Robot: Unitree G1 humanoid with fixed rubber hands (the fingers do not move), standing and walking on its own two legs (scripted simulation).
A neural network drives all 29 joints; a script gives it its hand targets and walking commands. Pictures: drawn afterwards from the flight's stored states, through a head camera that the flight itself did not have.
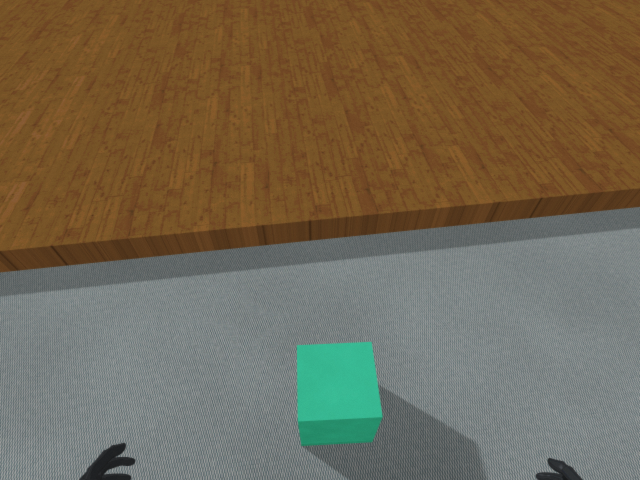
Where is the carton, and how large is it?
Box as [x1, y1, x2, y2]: [297, 342, 382, 445]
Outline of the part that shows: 371,342 297,345 298,425 301,445 366,442 372,440 382,416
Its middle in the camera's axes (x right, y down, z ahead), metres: +0.05 +0.45 +1.10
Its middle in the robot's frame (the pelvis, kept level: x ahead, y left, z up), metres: +0.43 -0.02 -0.66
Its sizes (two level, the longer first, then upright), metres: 0.210 0.200 0.250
